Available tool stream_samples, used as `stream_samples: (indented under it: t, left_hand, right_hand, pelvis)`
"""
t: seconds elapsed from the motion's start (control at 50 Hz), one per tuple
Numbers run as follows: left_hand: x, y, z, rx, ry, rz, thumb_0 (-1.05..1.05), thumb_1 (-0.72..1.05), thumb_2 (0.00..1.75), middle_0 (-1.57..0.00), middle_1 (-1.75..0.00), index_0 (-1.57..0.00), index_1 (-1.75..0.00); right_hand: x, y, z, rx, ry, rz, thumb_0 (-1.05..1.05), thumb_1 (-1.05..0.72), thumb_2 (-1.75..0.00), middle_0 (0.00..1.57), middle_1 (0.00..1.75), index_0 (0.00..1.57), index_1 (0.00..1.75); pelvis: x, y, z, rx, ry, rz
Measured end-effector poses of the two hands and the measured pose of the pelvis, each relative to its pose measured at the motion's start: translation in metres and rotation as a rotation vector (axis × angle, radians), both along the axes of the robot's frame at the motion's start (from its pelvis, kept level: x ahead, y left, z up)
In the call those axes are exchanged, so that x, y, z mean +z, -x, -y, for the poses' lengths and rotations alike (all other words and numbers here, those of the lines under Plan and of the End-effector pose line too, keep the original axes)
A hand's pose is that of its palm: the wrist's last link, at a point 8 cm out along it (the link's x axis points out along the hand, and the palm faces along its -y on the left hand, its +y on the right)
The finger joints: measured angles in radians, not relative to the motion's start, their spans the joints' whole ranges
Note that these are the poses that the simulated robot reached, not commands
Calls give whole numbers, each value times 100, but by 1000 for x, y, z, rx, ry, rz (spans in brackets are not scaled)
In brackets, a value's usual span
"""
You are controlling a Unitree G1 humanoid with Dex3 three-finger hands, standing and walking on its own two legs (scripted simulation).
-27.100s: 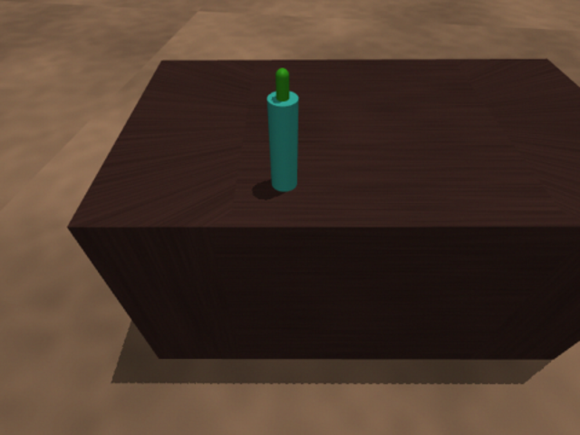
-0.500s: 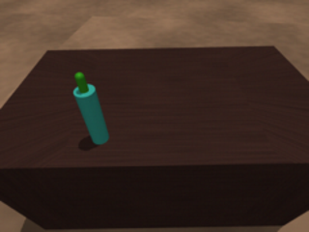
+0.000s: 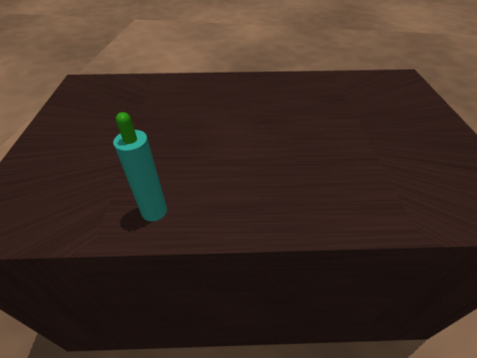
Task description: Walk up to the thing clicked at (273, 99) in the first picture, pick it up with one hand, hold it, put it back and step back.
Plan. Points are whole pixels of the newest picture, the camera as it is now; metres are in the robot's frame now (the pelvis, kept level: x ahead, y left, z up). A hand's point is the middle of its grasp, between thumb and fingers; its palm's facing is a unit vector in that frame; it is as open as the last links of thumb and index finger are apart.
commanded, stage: stand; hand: left
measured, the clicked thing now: (140, 170) +0.47 +0.21 +0.06
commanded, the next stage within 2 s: step back in 1.64 s
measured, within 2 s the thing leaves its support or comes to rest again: neither
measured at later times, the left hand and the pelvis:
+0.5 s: hand out of the picture +0.08 +0.25 -0.16, palm faces -0.03 -0.94 -0.34, open 7.4 cm; pelvis +0.02 +0.00 +0.00, yaw +0 degrees
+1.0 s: hand out of the picture +0.10 +0.25 -0.16, palm faces -0.02 -0.94 -0.33, open 7.4 cm; pelvis +0.02 +0.00 +0.00, yaw +0 degrees
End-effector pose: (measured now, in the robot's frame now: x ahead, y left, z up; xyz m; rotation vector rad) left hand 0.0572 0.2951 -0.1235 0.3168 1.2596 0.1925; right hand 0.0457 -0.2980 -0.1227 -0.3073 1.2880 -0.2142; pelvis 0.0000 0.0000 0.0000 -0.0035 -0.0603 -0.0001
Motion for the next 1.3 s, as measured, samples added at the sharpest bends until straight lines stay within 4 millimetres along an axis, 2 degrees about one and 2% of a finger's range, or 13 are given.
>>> stream_samples:
  t: [0.26,0.46,0.66,0.88,1.3]
  left_hand:
    - [1,-4,-3,8,2,-22,1,90,90,-20,-30,-20,-30]
    - [3,-16,-3,10,-2,-16,1,90,90,-20,-30,-20,-30]
    - [4,-30,0,6,3,7,1,90,90,-20,-30,-20,-30]
    - [4,-36,0,3,6,21,0,90,90,-20,-30,-20,-30]
    - [5,-23,-2,12,1,-4,1,90,90,-20,-30,-20,-30]
  right_hand:
    - [-1,-17,-7,10,-10,10,0,-91,-90,21,30,20,30]
    - [0,-37,-7,21,-14,31,0,-91,-90,21,30,20,30]
    - [4,-49,-4,22,-3,47,0,-91,-90,21,30,20,30]
    - [5,-49,-3,21,0,49,0,-91,-90,21,30,20,30]
    - [2,-40,-4,21,-8,29,0,-91,-90,21,30,20,30]
  pelvis:
    - [1,-9,-4,-3,-3,-11]
    - [2,-17,-3,-3,-3,-18]
    - [3,-24,-2,-2,0,-18]
    - [3,-25,-2,-2,-1,-16]
    - [3,-23,-2,0,-2,-17]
